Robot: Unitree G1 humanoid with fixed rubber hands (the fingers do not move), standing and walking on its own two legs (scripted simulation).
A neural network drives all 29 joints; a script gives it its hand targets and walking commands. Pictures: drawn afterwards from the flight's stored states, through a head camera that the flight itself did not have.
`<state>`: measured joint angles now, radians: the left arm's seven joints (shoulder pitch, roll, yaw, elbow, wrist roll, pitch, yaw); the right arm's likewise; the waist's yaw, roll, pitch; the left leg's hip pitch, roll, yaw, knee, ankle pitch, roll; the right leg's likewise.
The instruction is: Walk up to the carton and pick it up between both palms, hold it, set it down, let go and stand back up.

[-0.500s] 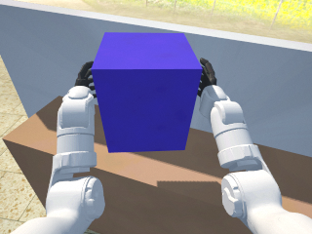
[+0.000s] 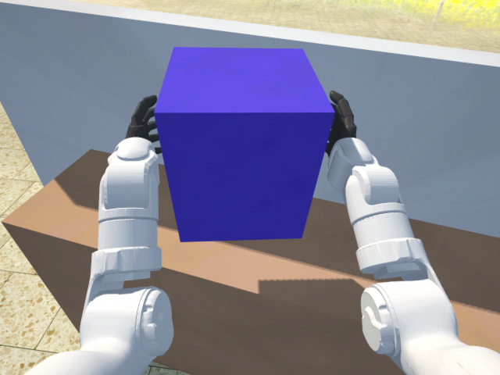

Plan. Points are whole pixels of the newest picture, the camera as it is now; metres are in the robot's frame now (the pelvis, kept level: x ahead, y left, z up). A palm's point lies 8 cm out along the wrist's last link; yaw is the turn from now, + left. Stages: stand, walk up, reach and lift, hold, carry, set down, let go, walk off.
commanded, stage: hold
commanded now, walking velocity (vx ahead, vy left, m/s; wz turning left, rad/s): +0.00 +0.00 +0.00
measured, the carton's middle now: (240, 146) +0.41 -0.02 +0.19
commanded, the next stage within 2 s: none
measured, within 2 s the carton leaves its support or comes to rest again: neither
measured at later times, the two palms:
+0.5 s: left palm (128, 151) +0.37 +0.15 +0.22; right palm (330, 141) +0.35 -0.15 +0.23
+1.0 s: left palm (135, 147) +0.37 +0.14 +0.22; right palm (335, 143) +0.36 -0.16 +0.23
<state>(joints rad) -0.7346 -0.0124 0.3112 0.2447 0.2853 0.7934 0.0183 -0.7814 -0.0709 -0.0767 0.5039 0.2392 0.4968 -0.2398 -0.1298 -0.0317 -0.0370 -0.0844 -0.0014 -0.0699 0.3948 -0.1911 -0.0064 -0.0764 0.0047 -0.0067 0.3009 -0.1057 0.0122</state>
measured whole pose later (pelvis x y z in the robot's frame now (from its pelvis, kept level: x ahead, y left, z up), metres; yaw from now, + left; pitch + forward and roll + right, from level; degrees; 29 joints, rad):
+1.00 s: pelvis +0.00 +0.00 +0.00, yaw +0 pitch -7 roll -1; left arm -0.74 0.00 0.33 0.28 0.27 0.79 0.02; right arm -0.78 -0.06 -0.06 0.52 0.22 0.50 -0.25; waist -0.12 -0.03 -0.05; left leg -0.08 0.00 -0.07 0.38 -0.18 -0.01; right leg -0.07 0.00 -0.01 0.29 -0.10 0.01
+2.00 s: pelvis +0.00 +0.00 +0.00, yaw +2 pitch -7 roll -1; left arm -0.73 0.02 0.30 0.24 0.27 0.80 0.01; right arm -0.79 -0.04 -0.09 0.50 0.22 0.50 -0.25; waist -0.13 -0.06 -0.03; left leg -0.08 0.00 -0.09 0.40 -0.19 -0.01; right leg -0.06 0.01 -0.03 0.29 -0.11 0.01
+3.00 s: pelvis +0.00 +0.00 +0.00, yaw +1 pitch -8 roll -1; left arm -0.72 0.00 0.31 0.26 0.29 0.80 0.01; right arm -0.77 -0.04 -0.09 0.53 0.22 0.49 -0.24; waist -0.14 -0.05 -0.04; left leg -0.07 0.00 -0.08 0.39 -0.18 -0.01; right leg -0.06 0.00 -0.02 0.31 -0.12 0.01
